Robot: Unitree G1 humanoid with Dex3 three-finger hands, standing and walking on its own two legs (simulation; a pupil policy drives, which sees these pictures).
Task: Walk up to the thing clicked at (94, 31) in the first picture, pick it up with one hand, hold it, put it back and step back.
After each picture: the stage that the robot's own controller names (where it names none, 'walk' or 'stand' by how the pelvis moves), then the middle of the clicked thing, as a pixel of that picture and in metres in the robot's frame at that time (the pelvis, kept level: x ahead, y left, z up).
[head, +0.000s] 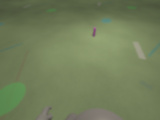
stand; (94, 32) +2.17 -0.05 -0.66
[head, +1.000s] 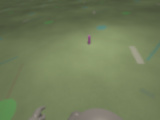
walk; (89, 39) +2.03 +0.21 -0.63
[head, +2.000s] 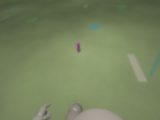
walk; (78, 47) +1.42 +0.36 -0.65
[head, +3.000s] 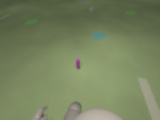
walk; (78, 63) +0.95 +0.28 -0.65
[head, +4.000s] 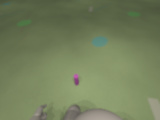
walk; (76, 80) +0.59 +0.22 -0.63
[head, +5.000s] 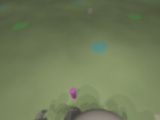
stand; (73, 93) +0.39 +0.22 -0.63
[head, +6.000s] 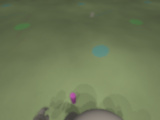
stand; (73, 98) +0.35 +0.19 -0.65
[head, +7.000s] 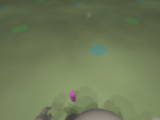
stand; (73, 96) +0.39 +0.21 -0.66
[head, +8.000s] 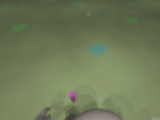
stand; (72, 97) +0.37 +0.21 -0.66
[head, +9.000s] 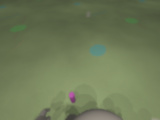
stand; (72, 98) +0.37 +0.21 -0.66
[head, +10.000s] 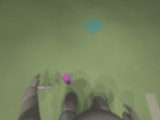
go down; (67, 80) +0.40 +0.22 -0.54
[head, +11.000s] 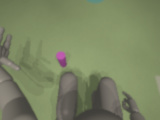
go down; (62, 60) +0.44 +0.26 -0.27
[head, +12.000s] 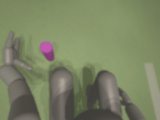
close in; (48, 53) +0.42 +0.29 -0.19
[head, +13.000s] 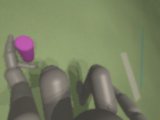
close; (27, 52) +0.41 +0.31 -0.15
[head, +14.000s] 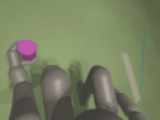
lift; (29, 53) +0.39 +0.31 -0.15
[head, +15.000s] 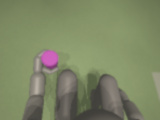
lift; (51, 63) +0.33 +0.27 -0.03
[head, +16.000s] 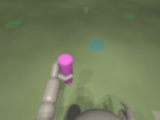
hold; (66, 71) +0.32 +0.16 +0.08
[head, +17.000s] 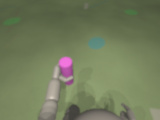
hold; (67, 73) +0.32 +0.16 +0.04
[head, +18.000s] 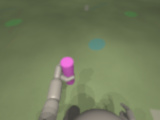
hold; (68, 73) +0.32 +0.16 +0.04
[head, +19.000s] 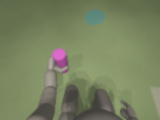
crouch; (62, 63) +0.39 +0.20 -0.02
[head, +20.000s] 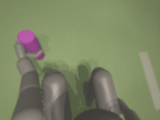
lower; (34, 48) +0.45 +0.30 -0.12
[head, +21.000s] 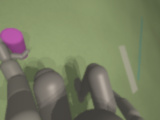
lower; (18, 47) +0.43 +0.32 -0.16
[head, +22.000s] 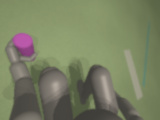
lower; (27, 50) +0.41 +0.31 -0.16
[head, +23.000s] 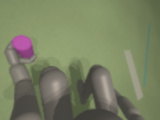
lower; (26, 52) +0.40 +0.31 -0.16
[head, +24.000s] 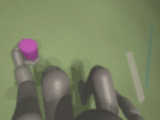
rest; (31, 54) +0.39 +0.30 -0.16
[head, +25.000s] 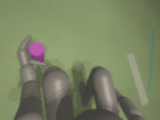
withdraw; (38, 55) +0.39 +0.28 -0.16
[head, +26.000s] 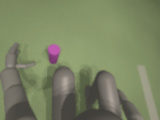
stand; (53, 56) +0.41 +0.26 -0.19
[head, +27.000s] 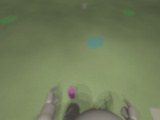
stand; (71, 93) +0.37 +0.17 -0.57
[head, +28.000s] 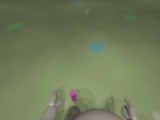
stand; (73, 95) +0.38 +0.18 -0.60
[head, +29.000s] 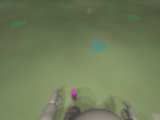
stand; (74, 95) +0.38 +0.18 -0.60
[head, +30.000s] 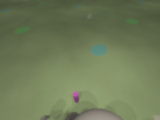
stand; (76, 97) +0.40 +0.17 -0.65
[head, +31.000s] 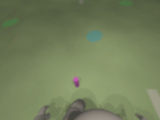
walk; (76, 82) +0.49 +0.21 -0.63
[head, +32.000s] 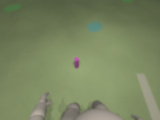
walk; (76, 63) +0.78 +0.19 -0.63
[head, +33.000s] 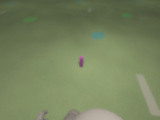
stand; (81, 62) +1.02 +0.19 -0.64
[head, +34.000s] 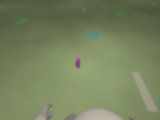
stand; (77, 63) +0.98 +0.22 -0.66
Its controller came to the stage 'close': yes
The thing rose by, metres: 0.68
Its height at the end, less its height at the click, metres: +0.00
